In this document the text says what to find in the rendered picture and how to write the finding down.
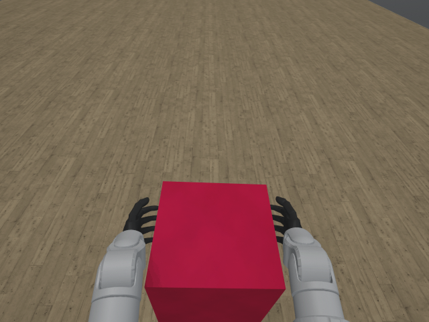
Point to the robot left forearm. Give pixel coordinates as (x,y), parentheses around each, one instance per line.
(118,284)

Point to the carton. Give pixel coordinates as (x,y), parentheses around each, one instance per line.
(214,255)

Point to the robot right forearm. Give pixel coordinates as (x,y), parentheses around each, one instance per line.
(312,281)

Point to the left robot hand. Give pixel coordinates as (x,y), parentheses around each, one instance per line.
(135,221)

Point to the right robot hand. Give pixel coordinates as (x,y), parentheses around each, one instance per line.
(289,219)

